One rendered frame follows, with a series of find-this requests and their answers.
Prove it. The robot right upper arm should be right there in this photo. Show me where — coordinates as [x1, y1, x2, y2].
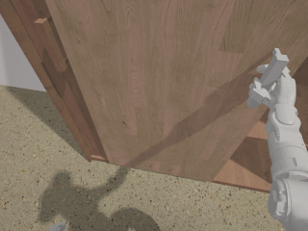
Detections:
[268, 177, 308, 231]

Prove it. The handle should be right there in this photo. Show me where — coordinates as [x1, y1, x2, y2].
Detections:
[246, 48, 289, 109]
[34, 18, 67, 72]

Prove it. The left robot hand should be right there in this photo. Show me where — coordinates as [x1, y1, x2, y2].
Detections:
[47, 221, 66, 231]

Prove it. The right robot forearm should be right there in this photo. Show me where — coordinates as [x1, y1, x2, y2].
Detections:
[265, 103, 308, 182]

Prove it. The right robot hand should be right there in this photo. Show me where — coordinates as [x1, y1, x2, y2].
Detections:
[249, 64, 296, 109]

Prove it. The wardrobe door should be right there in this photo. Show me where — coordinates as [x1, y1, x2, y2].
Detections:
[45, 0, 308, 183]
[11, 0, 107, 158]

